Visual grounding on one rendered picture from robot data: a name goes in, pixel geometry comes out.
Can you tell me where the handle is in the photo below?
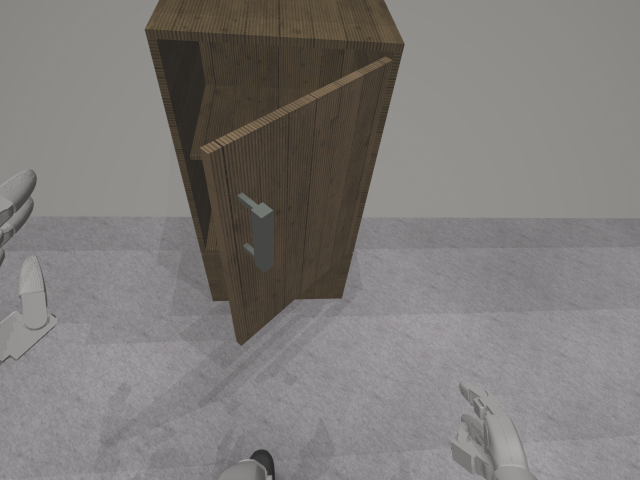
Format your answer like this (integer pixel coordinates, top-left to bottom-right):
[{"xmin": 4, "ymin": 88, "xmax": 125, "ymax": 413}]
[{"xmin": 237, "ymin": 193, "xmax": 274, "ymax": 273}]

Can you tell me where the robot left hand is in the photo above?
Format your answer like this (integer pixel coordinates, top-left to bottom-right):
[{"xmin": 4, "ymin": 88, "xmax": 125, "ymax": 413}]
[{"xmin": 0, "ymin": 169, "xmax": 57, "ymax": 365}]

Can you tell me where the cupboard door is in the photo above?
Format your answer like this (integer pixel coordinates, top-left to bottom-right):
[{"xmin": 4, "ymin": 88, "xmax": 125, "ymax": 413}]
[{"xmin": 200, "ymin": 57, "xmax": 393, "ymax": 346}]

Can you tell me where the robot left shin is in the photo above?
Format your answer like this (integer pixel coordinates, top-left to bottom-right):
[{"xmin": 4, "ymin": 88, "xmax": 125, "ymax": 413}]
[{"xmin": 237, "ymin": 459, "xmax": 266, "ymax": 471}]

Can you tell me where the robot left foot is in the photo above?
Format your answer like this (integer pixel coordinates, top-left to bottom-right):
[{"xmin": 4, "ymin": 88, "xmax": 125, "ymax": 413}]
[{"xmin": 250, "ymin": 450, "xmax": 275, "ymax": 480}]

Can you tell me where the robot right hand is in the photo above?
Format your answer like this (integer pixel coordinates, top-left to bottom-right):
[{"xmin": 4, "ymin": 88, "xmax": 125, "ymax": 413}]
[{"xmin": 451, "ymin": 381, "xmax": 529, "ymax": 480}]

